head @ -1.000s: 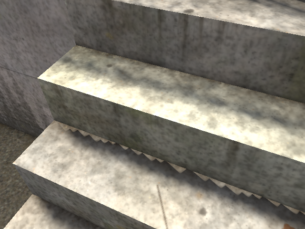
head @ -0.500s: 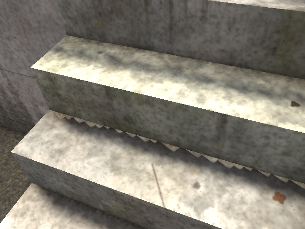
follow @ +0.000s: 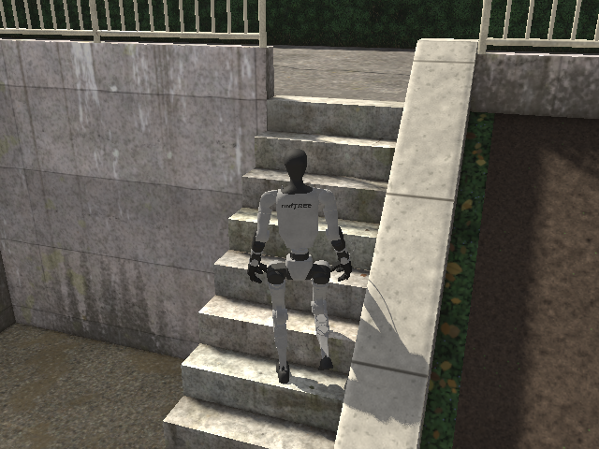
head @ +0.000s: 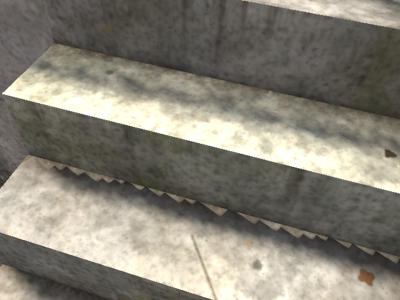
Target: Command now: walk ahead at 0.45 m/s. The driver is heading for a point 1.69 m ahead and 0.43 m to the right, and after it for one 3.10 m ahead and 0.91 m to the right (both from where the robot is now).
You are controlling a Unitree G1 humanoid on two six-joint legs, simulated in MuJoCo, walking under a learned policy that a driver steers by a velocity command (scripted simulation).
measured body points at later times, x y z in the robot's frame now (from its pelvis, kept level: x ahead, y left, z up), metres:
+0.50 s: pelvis +0.13 +0.03 +0.15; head +0.13 +0.06 +0.60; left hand +0.24 +0.26 +0.00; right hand +0.24 -0.20 +0.05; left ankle +0.11 +0.18 -0.31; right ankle +0.20 -0.05 -0.51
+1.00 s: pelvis +0.29 +0.15 +0.21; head +0.27 +0.19 +0.66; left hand +0.48 +0.37 +0.10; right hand +0.24 -0.06 +0.08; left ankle +0.29 +0.25 -0.51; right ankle +0.20 +0.06 -0.17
